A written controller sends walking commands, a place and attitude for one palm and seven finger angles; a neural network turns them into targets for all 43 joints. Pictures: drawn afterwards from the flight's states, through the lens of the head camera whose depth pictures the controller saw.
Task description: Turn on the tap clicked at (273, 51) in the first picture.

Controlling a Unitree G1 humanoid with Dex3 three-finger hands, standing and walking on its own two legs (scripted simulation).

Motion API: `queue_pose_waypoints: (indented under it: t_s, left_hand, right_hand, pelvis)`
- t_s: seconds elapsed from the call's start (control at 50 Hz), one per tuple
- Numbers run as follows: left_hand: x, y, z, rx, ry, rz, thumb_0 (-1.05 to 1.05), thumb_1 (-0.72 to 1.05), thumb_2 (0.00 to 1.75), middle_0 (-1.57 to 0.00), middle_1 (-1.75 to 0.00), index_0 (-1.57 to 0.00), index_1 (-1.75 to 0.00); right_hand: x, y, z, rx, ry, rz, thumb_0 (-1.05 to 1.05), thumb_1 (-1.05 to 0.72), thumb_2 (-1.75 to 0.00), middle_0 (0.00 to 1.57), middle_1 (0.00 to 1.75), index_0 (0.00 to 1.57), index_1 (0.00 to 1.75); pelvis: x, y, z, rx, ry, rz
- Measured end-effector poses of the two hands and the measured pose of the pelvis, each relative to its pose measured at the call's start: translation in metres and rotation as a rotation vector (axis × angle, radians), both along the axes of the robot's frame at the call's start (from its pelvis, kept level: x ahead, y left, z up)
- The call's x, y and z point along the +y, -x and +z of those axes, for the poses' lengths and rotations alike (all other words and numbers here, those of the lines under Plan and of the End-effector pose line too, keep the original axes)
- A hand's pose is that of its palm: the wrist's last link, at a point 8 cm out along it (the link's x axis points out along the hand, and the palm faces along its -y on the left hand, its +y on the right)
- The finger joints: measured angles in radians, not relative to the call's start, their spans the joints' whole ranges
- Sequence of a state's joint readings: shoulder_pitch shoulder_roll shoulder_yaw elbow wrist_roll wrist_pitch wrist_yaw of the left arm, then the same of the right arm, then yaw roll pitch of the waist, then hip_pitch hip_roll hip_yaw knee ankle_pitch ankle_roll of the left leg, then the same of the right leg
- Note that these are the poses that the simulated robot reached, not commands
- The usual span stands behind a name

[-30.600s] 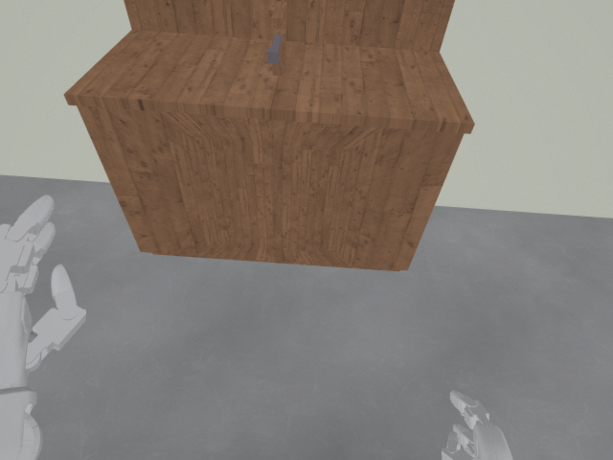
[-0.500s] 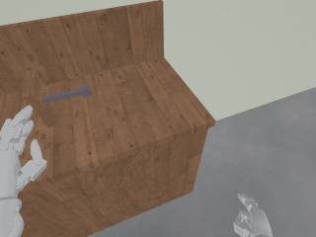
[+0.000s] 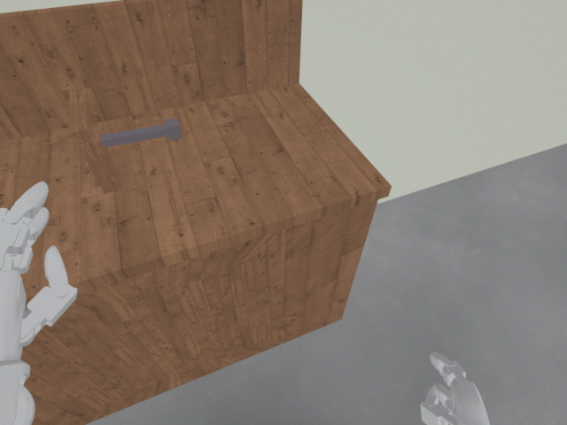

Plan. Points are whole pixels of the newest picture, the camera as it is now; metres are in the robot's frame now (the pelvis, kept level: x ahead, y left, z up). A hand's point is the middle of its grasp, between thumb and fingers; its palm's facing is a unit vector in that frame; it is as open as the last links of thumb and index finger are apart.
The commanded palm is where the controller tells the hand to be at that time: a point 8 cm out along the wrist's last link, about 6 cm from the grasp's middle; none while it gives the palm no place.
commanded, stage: step back with the hand held close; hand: left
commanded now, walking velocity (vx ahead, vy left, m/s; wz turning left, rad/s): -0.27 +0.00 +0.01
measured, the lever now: (173, 129) +0.59 +0.26 +0.10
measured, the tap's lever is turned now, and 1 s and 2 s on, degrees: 85 85 85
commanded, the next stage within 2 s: stop stepping back and stand still in 0.48 s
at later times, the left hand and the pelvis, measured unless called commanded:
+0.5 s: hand out of the picture +0.09 +0.26 +0.16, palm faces +0.48 -0.79 -0.37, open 7.4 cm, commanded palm +0.03 +0.28 +0.18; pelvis -0.11 -0.01 +0.00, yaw +5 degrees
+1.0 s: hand out of the picture -0.02 +0.19 +0.17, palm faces +0.43 -0.83 -0.36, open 7.4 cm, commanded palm -0.07 +0.23 +0.18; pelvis -0.23 -0.06 +0.01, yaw +1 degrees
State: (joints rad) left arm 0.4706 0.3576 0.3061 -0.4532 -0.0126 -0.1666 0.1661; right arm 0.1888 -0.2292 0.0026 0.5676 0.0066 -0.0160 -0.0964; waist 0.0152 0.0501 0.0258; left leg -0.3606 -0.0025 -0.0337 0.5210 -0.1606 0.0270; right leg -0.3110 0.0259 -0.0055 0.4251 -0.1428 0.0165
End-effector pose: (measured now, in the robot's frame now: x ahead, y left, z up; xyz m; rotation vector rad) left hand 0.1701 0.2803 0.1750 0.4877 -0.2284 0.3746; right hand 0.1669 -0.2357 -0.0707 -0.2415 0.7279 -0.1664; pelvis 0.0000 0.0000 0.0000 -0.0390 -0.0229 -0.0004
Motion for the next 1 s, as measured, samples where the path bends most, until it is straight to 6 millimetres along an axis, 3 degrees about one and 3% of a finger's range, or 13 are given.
queue_pose_waypoints:
  t_s: [0.12,0.28,0.4,0.5,0.6,0.7,0.82,0.92,1.0]
  left_hand:
    - [0.007,0.024,0.006,-0.046,-0.045,0.032,0.02,0.88,0.90,-0.21,-0.30,-0.22,-0.30]
    - [0.000,0.083,0.006,-0.029,-0.035,0.102,0.02,0.89,0.90,-0.21,-0.30,-0.21,-0.30]
    - [0.007,0.108,0.002,-0.039,0.028,0.085,0.02,0.88,0.90,-0.21,-0.30,-0.22,-0.30]
    - [0.019,0.120,0.001,-0.048,0.027,0.077,0.02,0.88,0.90,-0.21,-0.30,-0.21,-0.30]
    - [0.002,0.147,0.009,-0.041,0.037,0.028,0.02,0.89,0.90,-0.21,-0.30,-0.21,-0.30]
    - [-0.021,0.177,0.006,-0.021,0.081,0.015,0.02,0.89,0.90,-0.21,-0.30,-0.21,-0.30]
    - [-0.049,0.213,0.003,0.022,0.056,0.012,0.02,0.89,0.90,-0.21,-0.30,-0.21,-0.30]
    - [-0.060,0.230,0.017,-0.018,0.034,-0.005,0.02,0.88,0.90,-0.21,-0.30,-0.22,-0.30]
    - [-0.056,0.229,0.011,-0.038,0.049,0.013,0.02,0.88,0.90,-0.21,-0.30,-0.22,-0.30]
  right_hand:
    - [0.006,0.022,-0.004,0.023,0.011,0.035,0.01,-0.90,-0.90,0.20,0.30,0.21,0.30]
    - [0.008,0.023,-0.016,0.026,-0.019,0.117,0.01,-0.90,-0.90,0.20,0.30,0.21,0.30]
    - [0.018,0.031,0.006,-0.007,0.017,0.146,0.01,-0.90,-0.90,0.20,0.30,0.21,0.30]
    - [0.030,0.046,0.019,-0.064,0.017,0.171,0.01,-0.90,-0.90,0.20,0.29,0.21,0.30]
    - [0.032,0.087,0.027,-0.105,-0.034,0.164,0.01,-0.90,-0.90,0.20,0.30,0.21,0.30]
    - [0.016,0.141,0.021,-0.079,-0.060,0.120,0.01,-0.90,-0.90,0.20,0.30,0.21,0.30]
    - [-0.023,0.207,-0.006,0.008,-0.063,0.078,0.01,-0.90,-0.90,0.20,0.30,0.21,0.30]
    - [-0.060,0.266,-0.010,0.094,-0.039,-0.015,0.01,-0.90,-0.90,0.20,0.30,0.21,0.30]
    - [-0.085,0.295,-0.016,0.113,0.004,-0.079,0.01,-0.90,-0.90,0.20,0.30,0.21,0.30]
  pelvis:
    - [-0.004,0.019,-0.003,-0.002,-0.004,0.072]
    - [-0.015,0.049,-0.008,0.016,0.007,0.098]
    - [-0.010,0.069,-0.001,0.043,-0.010,0.106]
    - [-0.008,0.110,-0.001,0.028,-0.036,0.083]
    - [-0.013,0.143,0.004,0.029,-0.019,0.042]
    - [-0.026,0.174,0.006,0.047,-0.011,0.018]
    - [-0.048,0.214,0.001,0.073,-0.048,-0.010]
    - [-0.056,0.223,0.010,0.053,-0.085,-0.014]
    - [-0.056,0.229,0.006,0.036,-0.086,0.009]
